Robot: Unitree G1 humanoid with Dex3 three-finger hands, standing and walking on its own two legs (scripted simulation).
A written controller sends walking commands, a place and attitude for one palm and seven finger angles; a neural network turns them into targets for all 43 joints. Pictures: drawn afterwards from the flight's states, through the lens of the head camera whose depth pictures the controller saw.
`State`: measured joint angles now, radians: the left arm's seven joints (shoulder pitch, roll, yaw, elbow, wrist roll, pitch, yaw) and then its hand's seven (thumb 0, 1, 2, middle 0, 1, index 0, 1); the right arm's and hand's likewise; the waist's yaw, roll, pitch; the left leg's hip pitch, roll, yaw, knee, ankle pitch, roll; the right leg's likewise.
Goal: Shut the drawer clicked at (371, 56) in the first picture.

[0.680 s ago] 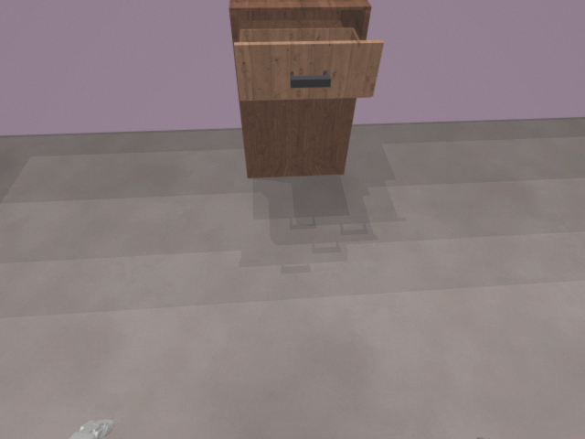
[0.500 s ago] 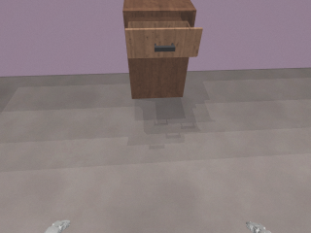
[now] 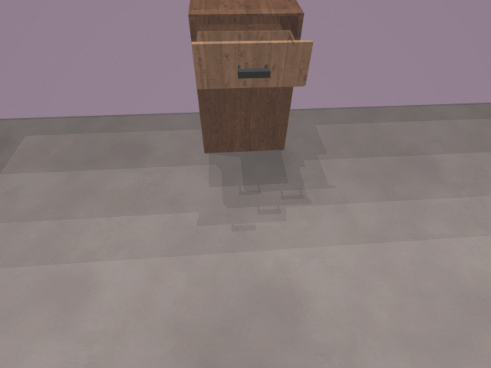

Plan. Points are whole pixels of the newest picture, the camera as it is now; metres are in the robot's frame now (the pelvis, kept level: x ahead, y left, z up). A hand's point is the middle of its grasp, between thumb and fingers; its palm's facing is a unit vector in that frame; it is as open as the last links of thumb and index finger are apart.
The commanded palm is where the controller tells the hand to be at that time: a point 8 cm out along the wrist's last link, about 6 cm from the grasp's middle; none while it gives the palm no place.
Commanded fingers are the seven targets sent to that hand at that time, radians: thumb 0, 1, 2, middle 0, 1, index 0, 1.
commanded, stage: stand and wait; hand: left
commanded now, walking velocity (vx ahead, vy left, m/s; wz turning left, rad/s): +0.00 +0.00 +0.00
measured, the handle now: (253, 70) +1.15 +0.03 -0.08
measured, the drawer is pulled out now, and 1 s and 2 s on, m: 0.28 0.28 0.28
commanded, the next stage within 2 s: look at it before walking up in 0.16 s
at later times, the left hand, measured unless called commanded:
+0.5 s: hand out of the picture +0.07 +0.25 -0.15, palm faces -0.03 -0.94 -0.33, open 7.4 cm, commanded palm none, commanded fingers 0.00 0.90 0.90 -0.20 -0.30 -0.20 -0.30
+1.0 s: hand out of the picture +0.05 +0.24 -0.16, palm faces -0.04 -0.95 -0.31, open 7.4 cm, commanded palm none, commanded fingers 0.00 0.90 0.90 -0.20 -0.30 -0.20 -0.30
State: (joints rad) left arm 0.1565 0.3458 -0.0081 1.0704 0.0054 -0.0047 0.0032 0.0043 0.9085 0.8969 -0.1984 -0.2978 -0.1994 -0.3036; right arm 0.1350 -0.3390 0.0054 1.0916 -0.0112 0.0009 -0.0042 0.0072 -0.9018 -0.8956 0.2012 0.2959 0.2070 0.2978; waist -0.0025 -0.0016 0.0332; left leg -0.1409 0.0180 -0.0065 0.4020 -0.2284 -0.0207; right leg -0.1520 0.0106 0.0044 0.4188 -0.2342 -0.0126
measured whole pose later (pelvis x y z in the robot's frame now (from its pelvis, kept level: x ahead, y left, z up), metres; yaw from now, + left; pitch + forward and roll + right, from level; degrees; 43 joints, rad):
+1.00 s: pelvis +0.00 +0.00 +0.00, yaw -2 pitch -1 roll +0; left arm 0.20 0.31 0.00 1.08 0.01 0.01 0.00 0.00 0.91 0.90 -0.20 -0.30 -0.20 -0.30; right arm 0.15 -0.30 0.01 1.10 -0.02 0.00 0.00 0.01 -0.90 -0.90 0.20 0.30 0.21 0.30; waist 0.02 0.00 0.00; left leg -0.16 0.03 0.03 0.43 -0.25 -0.02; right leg -0.18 0.02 0.04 0.44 -0.25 -0.01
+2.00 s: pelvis +0.35 -0.03 +0.00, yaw -30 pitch +0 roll +1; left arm 0.16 0.22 0.08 0.93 0.04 0.02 -0.04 0.00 0.92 0.90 -0.19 -0.30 -0.19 -0.30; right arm 0.37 -0.20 -0.06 1.04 -0.02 -0.08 -0.01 -0.01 -0.93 -0.90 0.20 0.30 0.20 0.30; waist -0.02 -0.03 0.03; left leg -0.08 0.05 0.30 0.37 -0.28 0.02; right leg -0.61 -0.11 -0.07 0.88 -0.14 0.01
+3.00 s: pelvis +0.63 -0.20 +0.00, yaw -30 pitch +0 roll -2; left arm 0.18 0.18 0.07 0.98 0.02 0.03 0.02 0.00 0.91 0.90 -0.19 -0.30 -0.19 -0.30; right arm 0.28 -0.16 -0.05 1.01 -0.02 0.01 -0.01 0.00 -0.92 -0.90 0.20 0.30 0.21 0.30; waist -0.03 -0.03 0.03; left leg -0.27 -0.05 0.01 0.43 -0.16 0.09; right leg -0.49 -0.07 -0.01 0.97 -0.34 0.09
